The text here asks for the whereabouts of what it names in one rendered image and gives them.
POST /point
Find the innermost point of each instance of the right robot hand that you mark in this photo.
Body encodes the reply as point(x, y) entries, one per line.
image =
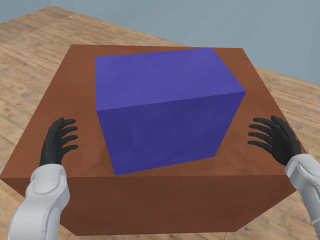
point(282, 139)

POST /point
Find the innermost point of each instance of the left robot forearm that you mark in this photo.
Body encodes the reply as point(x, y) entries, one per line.
point(38, 216)

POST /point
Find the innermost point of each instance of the right robot forearm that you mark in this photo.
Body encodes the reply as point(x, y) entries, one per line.
point(304, 174)

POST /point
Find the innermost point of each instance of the pedestal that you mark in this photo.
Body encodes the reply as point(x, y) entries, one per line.
point(211, 195)

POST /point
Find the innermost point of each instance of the left robot hand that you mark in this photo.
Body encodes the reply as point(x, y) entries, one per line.
point(52, 151)

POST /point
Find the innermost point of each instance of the carton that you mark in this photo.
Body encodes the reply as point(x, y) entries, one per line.
point(163, 108)

